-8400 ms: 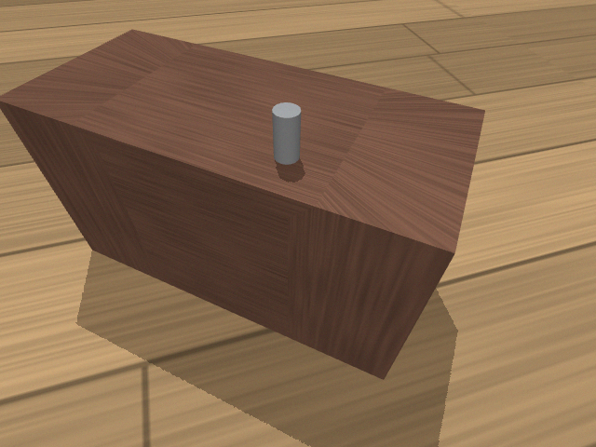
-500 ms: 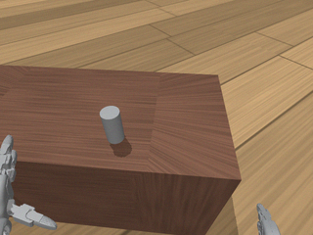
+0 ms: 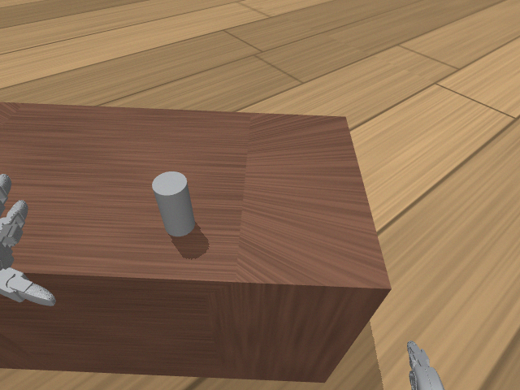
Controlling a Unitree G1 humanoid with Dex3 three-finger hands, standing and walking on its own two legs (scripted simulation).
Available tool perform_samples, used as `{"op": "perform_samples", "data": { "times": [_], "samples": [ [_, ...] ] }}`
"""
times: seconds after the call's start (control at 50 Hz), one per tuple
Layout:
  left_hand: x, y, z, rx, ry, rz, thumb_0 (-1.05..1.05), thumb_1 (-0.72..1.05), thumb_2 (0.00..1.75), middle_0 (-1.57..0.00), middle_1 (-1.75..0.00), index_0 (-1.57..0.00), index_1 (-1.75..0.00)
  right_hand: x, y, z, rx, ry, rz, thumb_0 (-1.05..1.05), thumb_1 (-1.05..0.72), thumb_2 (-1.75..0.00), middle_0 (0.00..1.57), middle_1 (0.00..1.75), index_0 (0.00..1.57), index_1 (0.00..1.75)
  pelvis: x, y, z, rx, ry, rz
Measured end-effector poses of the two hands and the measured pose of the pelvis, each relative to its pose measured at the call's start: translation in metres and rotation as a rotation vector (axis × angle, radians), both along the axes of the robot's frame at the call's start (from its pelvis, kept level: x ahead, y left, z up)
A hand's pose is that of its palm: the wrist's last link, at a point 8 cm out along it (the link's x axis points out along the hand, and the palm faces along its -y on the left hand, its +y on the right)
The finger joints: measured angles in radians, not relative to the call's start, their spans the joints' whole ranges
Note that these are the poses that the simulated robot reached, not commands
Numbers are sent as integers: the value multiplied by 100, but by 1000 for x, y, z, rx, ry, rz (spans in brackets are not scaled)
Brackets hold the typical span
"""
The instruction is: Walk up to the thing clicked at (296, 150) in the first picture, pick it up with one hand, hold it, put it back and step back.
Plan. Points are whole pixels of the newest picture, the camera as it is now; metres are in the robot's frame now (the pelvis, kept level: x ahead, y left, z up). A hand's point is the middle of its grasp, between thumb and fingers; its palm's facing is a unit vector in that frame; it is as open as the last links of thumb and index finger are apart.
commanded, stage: go down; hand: left
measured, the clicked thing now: (175, 205) +0.47 +0.17 -0.01
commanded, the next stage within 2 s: none
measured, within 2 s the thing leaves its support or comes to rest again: neither
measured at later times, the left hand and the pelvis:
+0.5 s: hand (30, 218) +0.34 +0.34 +0.11, palm faces +0.11 -0.99 +0.01, open 17.7 cm; pelvis +0.01 +0.00 +0.00, yaw +0 degrees
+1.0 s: hand (24, 206) +0.36 +0.35 +0.11, palm faces +0.11 -0.99 +0.01, open 17.7 cm; pelvis +0.01 +0.00 -0.01, yaw +0 degrees
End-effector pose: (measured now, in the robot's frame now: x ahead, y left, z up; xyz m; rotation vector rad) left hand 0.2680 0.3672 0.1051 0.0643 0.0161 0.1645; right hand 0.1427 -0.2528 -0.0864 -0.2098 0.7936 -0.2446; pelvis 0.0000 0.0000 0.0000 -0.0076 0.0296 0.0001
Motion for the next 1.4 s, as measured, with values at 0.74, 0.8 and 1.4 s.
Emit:
{"op": "perform_samples", "data": {
  "times": [0.74, 0.8, 1.4],
  "samples": [
    [56, 26, 8, -74, 3, -52, -1, -60, 5, -5, -4, -4, -5, 14, -4, 4, -84, -27, 11, -1, 53, -6, 6, 5, 6, 5, 12, 1, -5, -13, 96, 4],
    [58, 29, 8, -73, 11, -55, -1, -60, 5, -5, -4, -4, -5, 15, -4, 3, -87, -27, 12, -1, 53, -6, 6, 5, 6, 5, 12, 0, -6, -13, 103, 7],
    [83, 48, 8, -74, 5, -51, -1, -60, 5, -5, -4, -4, -5, 12, 2, 3, -109, -56, 35, -1, 53, -6, 6, 5, 6, 5, 11, 5, -17, -24, 167, 5]
  ]
}}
